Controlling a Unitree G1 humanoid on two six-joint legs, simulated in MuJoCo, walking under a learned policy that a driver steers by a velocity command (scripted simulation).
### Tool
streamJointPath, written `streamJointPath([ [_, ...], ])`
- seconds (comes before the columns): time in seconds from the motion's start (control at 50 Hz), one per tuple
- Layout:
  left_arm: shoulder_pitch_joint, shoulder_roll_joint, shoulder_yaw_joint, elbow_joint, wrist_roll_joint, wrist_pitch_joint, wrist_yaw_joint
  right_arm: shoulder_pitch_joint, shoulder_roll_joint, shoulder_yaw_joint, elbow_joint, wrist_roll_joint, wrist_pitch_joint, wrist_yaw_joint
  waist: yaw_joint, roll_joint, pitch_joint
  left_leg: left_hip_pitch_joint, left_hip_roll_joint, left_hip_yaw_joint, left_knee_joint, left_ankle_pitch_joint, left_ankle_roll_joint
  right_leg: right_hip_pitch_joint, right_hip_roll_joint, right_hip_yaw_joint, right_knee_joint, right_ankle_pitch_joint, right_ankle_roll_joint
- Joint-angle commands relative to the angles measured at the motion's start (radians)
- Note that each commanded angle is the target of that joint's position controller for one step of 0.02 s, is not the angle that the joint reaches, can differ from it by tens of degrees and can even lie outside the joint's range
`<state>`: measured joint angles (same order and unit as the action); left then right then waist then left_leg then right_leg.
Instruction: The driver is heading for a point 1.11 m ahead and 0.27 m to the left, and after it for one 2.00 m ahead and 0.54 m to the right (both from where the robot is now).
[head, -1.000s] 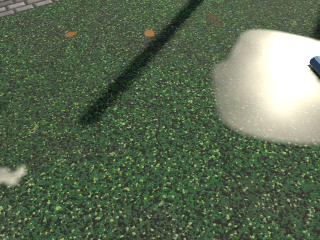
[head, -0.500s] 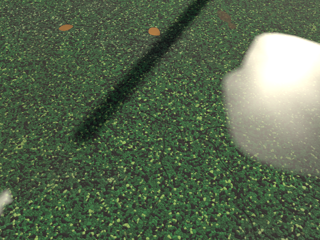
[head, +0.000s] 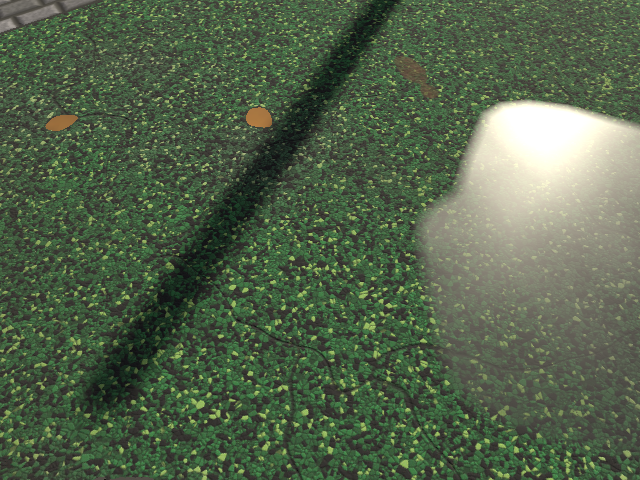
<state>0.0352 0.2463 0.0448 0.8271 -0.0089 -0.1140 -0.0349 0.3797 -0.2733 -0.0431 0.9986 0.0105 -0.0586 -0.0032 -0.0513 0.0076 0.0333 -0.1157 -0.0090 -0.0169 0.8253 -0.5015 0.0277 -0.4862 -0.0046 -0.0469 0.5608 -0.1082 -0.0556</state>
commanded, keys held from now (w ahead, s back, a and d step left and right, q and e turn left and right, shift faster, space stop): w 0.26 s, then w+q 0.64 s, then w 0.10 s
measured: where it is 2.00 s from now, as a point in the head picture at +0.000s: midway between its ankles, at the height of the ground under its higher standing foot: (205, 242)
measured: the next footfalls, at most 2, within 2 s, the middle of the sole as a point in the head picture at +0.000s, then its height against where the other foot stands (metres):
left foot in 0.48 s outside the picture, level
right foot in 1.00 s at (311, 335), level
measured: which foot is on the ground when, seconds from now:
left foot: up 0.00-0.46, down 0.48-1.00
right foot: down 0.00-0.48, up 0.50-0.98, down 1.00-1.00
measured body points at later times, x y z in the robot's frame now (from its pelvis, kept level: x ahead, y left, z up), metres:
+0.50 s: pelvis +0.29 +0.04 +0.00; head +0.32 +0.05 +0.44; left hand +0.26 +0.32 -0.15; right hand +0.50 -0.19 -0.10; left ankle +0.41 +0.14 -0.73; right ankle +0.11 -0.10 -0.72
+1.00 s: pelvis +0.58 +0.08 +0.00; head +0.60 +0.10 +0.45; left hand +0.73 +0.38 -0.07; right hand +0.67 -0.20 -0.12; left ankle +0.41 +0.14 -0.72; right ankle +0.74 +0.01 -0.73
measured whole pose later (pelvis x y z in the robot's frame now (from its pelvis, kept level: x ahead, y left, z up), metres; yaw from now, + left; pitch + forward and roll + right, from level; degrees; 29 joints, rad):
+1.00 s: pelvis +0.58 +0.08 +0.00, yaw +21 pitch +3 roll +0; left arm -0.01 0.27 0.04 0.74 0.00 -0.14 -0.02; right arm 0.41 -0.28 -0.08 0.84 0.02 -0.04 -0.02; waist -0.09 -0.02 0.00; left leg -0.03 -0.11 -0.22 0.45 -0.44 0.07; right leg -0.46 0.02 0.04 0.42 -0.02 -0.02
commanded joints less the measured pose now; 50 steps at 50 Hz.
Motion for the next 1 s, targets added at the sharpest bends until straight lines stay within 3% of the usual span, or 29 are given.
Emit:
streamJointPath([
  [0.02, 0.307, 0.166, 0.045, 0.034, -0.003, 0.005, 0.012, -0.042, -0.14, -0.019, -0.103, 0.036, -0.063, 0.01, 0.153, -0.163, -0.225, -0.652, 0.044, -0.087, 0.489, 0.019, 0.037, 0.747, -0.339, 0.563, -0.252, -0.122, -0.205],
  [0.04, 0.232, 0.15, 0.04, 0.019, 0.004, 0.005, 0.012, -0.089, -0.132, -0.019, -0.11, 0.031, -0.068, 0.004, 0.122, -0.074, -0.156, -0.616, 0.093, -0.061, 0.44, 0.111, 0.036, 0.604, -0.303, 0.459, -0.28, -0.019, -0.185],
  [0.06, 0.189, 0.123, 0.033, 0.013, 0.012, 0.003, 0.009, -0.109, -0.124, -0.026, -0.111, 0.016, -0.063, 0.0, 0.094, -0.051, -0.098, -0.575, 0.122, -0.055, 0.384, 0.163, 0.029, 0.488, -0.27, 0.382, -0.313, 0.067, -0.178],
  [0.08, 0.171, 0.102, 0.026, 0.015, 0.021, 0.001, 0.007, -0.087, -0.107, -0.028, -0.108, 0.012, -0.05, 0.001, 0.06, -0.068, -0.089, -0.516, 0.145, -0.061, 0.353, 0.196, 0.026, 0.42, -0.247, 0.333, -0.344, 0.097, -0.173],
  [0.1, 0.171, 0.099, 0.026, 0.02, 0.019, -0.001, 0.004, -0.07, -0.081, -0.026, -0.104, 0.011, -0.037, 0.001, 0.045, -0.075, -0.082, -0.486, 0.152, -0.058, 0.324, 0.209, 0.02, 0.381, -0.237, 0.306, -0.373, 0.109, -0.179],
  [0.14, 0.185, 0.123, 0.032, 0.036, 0.011, -0.007, 0.007, -0.083, -0.058, -0.023, -0.113, 0.005, -0.018, -0.001, 0.03, -0.069, -0.049, -0.498, 0.163, -0.044, 0.258, 0.243, 0.0, 0.331, -0.228, 0.246, -0.415, 0.15, -0.192],
  [0.2, 0.225, 0.151, 0.04, 0.057, 0.01, -0.001, 0.025, -0.19, -0.059, -0.024, -0.152, -0.007, -0.015, -0.002, 0.049, -0.054, -0.01, -0.57, 0.167, -0.034, 0.09, 0.396, -0.028, 0.336, -0.213, 0.183, -0.449, 0.174, -0.187],
  [0.28, 0.273, 0.166, 0.042, 0.079, 0.002, 0.007, 0.038, -0.325, -0.035, -0.012, -0.186, 0.0, -0.025, 0.011, 0.091, -0.064, 0.017, -0.51, 0.122, 0.016, -0.165, 0.595, -0.027, 0.34, -0.17, 0.084, -0.465, 0.138, -0.145],
  [0.36, 0.33, 0.172, 0.049, 0.118, -0.002, 0.017, 0.042, -0.411, -0.045, -0.008, -0.223, 0.013, -0.025, 0.031, 0.118, -0.063, 0.042, -0.543, 0.106, 0.009, -0.248, 0.582, 0.008, 0.486, -0.233, 0.048, -0.437, 0.127, -0.128],
  [0.4, 0.326, 0.178, 0.055, 0.123, -0.003, 0.029, 0.047, -0.43, -0.059, -0.011, -0.246, 0.015, -0.026, 0.046, 0.109, -0.064, 0.043, -0.561, 0.095, 0.005, -0.263, 0.5, 0.04, 0.566, -0.266, 0.03, -0.391, 0.188, -0.108],
  [0.44, 0.294, 0.198, 0.062, 0.112, -0.003, 0.041, 0.053, -0.38, -0.086, -0.024, -0.249, 0.012, -0.026, 0.055, 0.069, -0.085, 0.0, -0.464, 0.052, 0.045, -0.266, 0.412, 0.072, 0.603, -0.271, -0.005, -0.287, 0.436, -0.081],
  [0.46, 0.274, 0.203, 0.063, 0.105, -0.002, 0.05, 0.057, -0.287, -0.11, -0.041, -0.228, 0.009, -0.024, 0.055, 0.015, -0.089, -0.061, -0.33, 0.011, 0.083, -0.278, 0.403, 0.092, 0.594, -0.251, -0.04, -0.157, 0.604, -0.06],
  [0.48, 0.277, 0.187, 0.056, 0.092, 0.006, 0.059, 0.063, -0.131, -0.156, -0.071, -0.182, 0.009, -0.02, 0.05, -0.048, -0.062, -0.148, -0.115, -0.031, 0.094, -0.29, 0.418, 0.117, 0.522, -0.202, -0.086, 0.052, 0.654, -0.028],
  [0.5, 0.302, 0.159, 0.039, 0.06, 0.028, 0.057, 0.07, 0.028, -0.243, -0.099, -0.156, 0.009, -0.012, 0.037, -0.087, 0.085, -0.261, 0.178, 0.139, -0.178, -0.29, 0.432, 0.185, 0.276, -0.144, -0.114, 0.387, 0.349, 0.014],
  [0.52, 0.401, 0.026, -0.003, 0.038, 0.036, 0.025, 0.048, 0.033, -0.295, -0.104, -0.155, 0.015, -0.015, 0.044, 0.006, 0.307, -0.356, 0.48, 0.333, -0.72, -0.449, 0.192, 0.364, -0.142, 0.066, -0.005, 0.687, -0.432, 0.068],
  [0.54, 0.313, 0.127, 0.016, 0.039, -0.002, -0.011, 0.035, 0.037, -0.204, -0.079, -0.166, 0.015, -0.018, 0.044, -0.049, 0.193, -0.347, 0.492, 0.327, -0.762, -0.532, 0.096, 0.331, -0.261, 0.023, 0.147, 0.783, -0.451, 0.043],
  [0.56, 0.222, 0.165, 0.026, 0.008, -0.029, -0.034, 0.028, -0.018, -0.169, -0.071, -0.179, 0.008, -0.024, 0.039, -0.05, 0.143, -0.218, 0.386, 0.298, -0.629, -0.54, 0.169, 0.292, -0.322, -0.02, 0.141, 0.774, -0.359, 0.021],
  [0.58, 0.178, 0.161, 0.024, -0.001, -0.02, -0.044, 0.035, -0.081, -0.156, -0.067, -0.2, 0.003, -0.028, 0.038, -0.021, 0.03, -0.156, 0.25, 0.263, -0.526, -0.547, 0.279, 0.271, -0.286, -0.063, 0.134, 0.715, -0.275, 0.014],
  [0.6, 0.16, 0.163, 0.033, -0.004, 0.002, -0.043, 0.043, -0.133, -0.132, -0.06, -0.215, -0.004, -0.029, 0.037, 0.013, -0.009, -0.109, 0.119, 0.235, -0.447, -0.562, 0.389, 0.261, -0.226, -0.091, 0.131, 0.633, -0.229, 0.021],
  [0.62, 0.166, 0.163, 0.039, -0.011, 0.011, -0.032, 0.045, -0.159, -0.113, -0.052, -0.228, -0.014, -0.03, 0.035, 0.045, 0.009, -0.102, 0.041, 0.212, -0.407, -0.584, 0.463, 0.259, -0.158, -0.109, 0.14, 0.591, -0.204, 0.027],
  [0.68, 0.158, 0.13, 0.039, -0.03, 0.023, -0.002, 0.052, -0.14, -0.132, -0.058, -0.233, 0.0, -0.03, 0.019, 0.066, 0.034, -0.068, -0.059, 0.181, -0.327, -0.629, 0.542, 0.267, -0.128, -0.108, 0.12, 0.451, -0.161, 0.069],
  [0.72, 0.08, 0.117, 0.036, -0.062, 0.026, 0.006, 0.056, -0.1, -0.16, -0.066, -0.228, 0.004, -0.028, 0.003, 0.046, 0.03, -0.037, -0.082, 0.161, -0.292, -0.641, 0.561, 0.255, -0.161, -0.093, 0.11, 0.32, -0.046, 0.097],
  [0.8, -0.057, 0.085, 0.025, -0.109, 0.019, -0.004, 0.042, -0.043, -0.157, -0.067, -0.219, 0.01, -0.014, -0.013, -0.004, 0.06, -0.019, -0.127, 0.095, -0.234, -0.619, 0.504, 0.19, -0.077, -0.032, 0.097, 0.046, 0.198, 0.103],
  [0.9, -0.151, 0.113, 0.027, -0.163, 0.003, -0.02, 0.021, 0.025, -0.148, -0.067, -0.2, 0.017, 0.003, -0.019, -0.031, 0.074, -0.016, -0.004, 0.134, -0.339, -0.524, 0.47, 0.171, -0.047, 0.004, 0.123, -0.093, 0.176, 0.085],
  [0.96, -0.079, 0.141, 0.035, -0.149, 0.005, -0.036, 0.012, 0.021, -0.146, -0.068, -0.2, 0.007, 0.013, -0.027, 0.007, 0.115, -0.037, 0.077, 0.171, -0.375, -0.436, 0.593, 0.159, 0.034, 0.004, 0.101, -0.129, 0.084, 0.044],
  [0.98, 0.013, 0.164, 0.047, -0.124, 0.012, -0.041, 0.016, 0.009, -0.129, -0.062, -0.206, 0.005, 0.014, -0.024, 0.053, 0.115, -0.087, 0.074, 0.133, -0.35, -0.352, 0.714, 0.14, 0.169, 0.013, 0.08, -0.165, 0.094, 0.011],
  [1.0, 0.153, 0.202, 0.06, -0.102, 0.028, -0.044, 0.021, -0.013, -0.098, -0.047, -0.224, -0.004, 0.01, -0.017, 0.122, 0.091, -0.208, -0.013, 0.087, -0.306, -0.16, 0.716, 0.111, 0.411, -0.079, 0.152, -0.11, 0.115, -0.052],
])
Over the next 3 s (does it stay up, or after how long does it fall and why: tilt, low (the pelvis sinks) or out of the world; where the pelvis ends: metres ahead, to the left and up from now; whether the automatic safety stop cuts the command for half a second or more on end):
stays up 1.61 0.31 0.00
